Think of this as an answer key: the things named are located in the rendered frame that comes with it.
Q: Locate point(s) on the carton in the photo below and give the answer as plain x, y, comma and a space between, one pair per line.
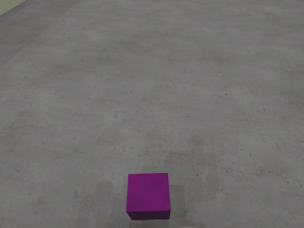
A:
148, 196

